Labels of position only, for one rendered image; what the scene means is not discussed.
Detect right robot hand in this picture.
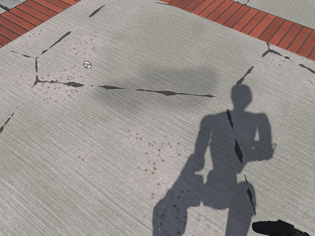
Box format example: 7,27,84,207
252,219,310,236

